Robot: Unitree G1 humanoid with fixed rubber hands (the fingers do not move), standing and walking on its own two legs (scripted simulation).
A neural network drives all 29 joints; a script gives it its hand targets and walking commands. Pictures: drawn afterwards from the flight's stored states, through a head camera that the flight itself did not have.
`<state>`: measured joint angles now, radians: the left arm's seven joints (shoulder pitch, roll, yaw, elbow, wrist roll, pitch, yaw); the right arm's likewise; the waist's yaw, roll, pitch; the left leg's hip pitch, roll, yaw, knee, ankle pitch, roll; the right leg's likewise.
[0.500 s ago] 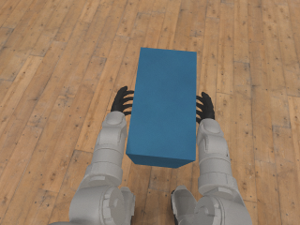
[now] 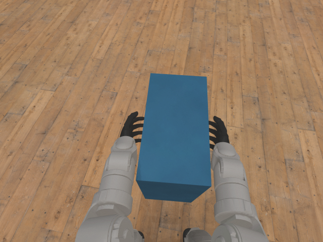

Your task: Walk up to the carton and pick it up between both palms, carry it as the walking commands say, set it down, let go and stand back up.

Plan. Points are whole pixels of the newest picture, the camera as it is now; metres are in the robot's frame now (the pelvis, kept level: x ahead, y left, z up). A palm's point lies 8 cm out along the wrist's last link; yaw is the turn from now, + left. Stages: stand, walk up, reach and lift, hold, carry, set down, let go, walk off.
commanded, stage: reach and lift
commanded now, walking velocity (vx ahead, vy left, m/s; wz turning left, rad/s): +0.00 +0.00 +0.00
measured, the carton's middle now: (172, 144) +0.38 -0.03 -0.08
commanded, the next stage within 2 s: hold in 1.96 s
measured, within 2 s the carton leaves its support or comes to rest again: neither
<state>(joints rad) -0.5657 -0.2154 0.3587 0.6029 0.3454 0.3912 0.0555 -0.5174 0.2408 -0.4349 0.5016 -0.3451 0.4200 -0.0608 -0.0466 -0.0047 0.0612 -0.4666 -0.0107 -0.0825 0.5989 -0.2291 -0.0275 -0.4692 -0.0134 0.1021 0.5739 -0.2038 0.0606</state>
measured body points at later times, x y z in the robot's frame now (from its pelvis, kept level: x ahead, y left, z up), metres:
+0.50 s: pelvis +0.01 +0.00 +0.01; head -0.01 +0.00 +0.46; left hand +0.35 +0.10 +0.06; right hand +0.34 -0.14 +0.06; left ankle +0.05 +0.14 -0.73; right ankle +0.06 -0.16 -0.73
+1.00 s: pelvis +0.02 +0.00 +0.01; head -0.03 +0.00 +0.46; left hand +0.34 +0.12 +0.06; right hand +0.34 -0.13 +0.06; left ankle +0.05 +0.14 -0.73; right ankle +0.06 -0.16 -0.73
